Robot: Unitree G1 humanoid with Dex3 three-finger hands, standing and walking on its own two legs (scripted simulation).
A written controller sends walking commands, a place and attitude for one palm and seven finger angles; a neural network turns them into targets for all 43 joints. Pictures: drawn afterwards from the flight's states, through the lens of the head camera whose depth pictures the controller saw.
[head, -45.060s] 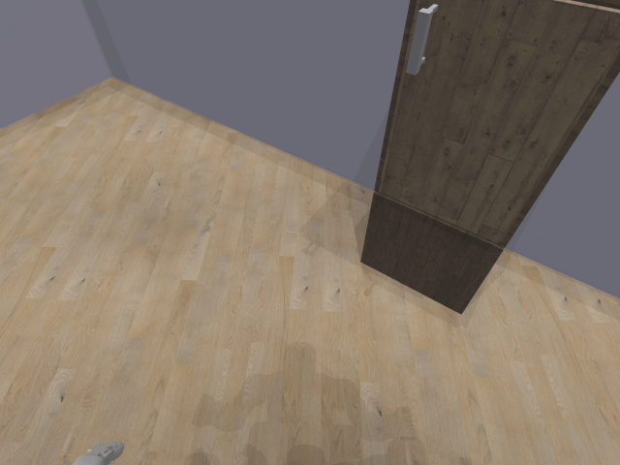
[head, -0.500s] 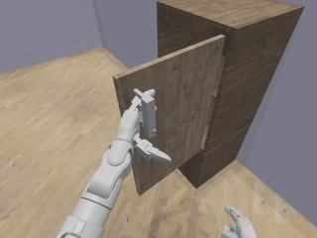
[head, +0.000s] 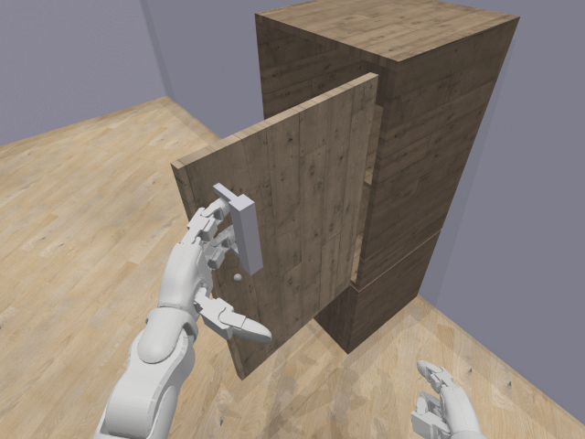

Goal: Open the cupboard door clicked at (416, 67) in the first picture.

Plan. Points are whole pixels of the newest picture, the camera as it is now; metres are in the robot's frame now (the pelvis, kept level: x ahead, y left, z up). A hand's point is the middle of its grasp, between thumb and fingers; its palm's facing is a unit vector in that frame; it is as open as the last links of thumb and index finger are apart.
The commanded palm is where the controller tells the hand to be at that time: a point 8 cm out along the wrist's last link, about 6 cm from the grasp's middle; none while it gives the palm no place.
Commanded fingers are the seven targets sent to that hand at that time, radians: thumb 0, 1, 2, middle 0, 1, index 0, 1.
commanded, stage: slide the hand sideways off the handle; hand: left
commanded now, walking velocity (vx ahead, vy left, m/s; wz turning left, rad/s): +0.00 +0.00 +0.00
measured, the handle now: (237, 229) +0.35 +0.11 +0.14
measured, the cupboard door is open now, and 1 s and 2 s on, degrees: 95 94 94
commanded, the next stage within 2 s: draw the hand back to the body in 0.48 s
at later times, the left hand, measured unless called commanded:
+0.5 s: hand (176, 314) +0.22 +0.16 +0.13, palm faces +0.05 -1.00 -0.07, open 16.2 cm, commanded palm +0.19 +0.20 +0.14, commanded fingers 0.00 -0.50 0.30 -0.15 -0.30 -0.15 -0.30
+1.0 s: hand (145, 316) +0.21 +0.18 +0.14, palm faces +0.04 -1.00 -0.08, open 16.3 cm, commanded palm +0.17 +0.24 +0.15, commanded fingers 0.00 -0.43 0.33 -0.15 -0.30 -0.15 -0.30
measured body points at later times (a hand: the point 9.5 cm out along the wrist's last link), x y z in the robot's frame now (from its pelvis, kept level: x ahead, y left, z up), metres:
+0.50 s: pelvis +0.03 -0.01 -0.01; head +0.00 -0.04 +0.44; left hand +0.21 +0.21 +0.14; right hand +0.23 -0.22 -0.08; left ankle +0.02 +0.13 -0.74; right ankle +0.01 -0.10 -0.74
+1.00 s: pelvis +0.01 +0.00 -0.01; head -0.02 -0.02 +0.44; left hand +0.20 +0.24 +0.15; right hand +0.21 -0.20 -0.07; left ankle +0.02 +0.13 -0.74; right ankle +0.01 -0.10 -0.74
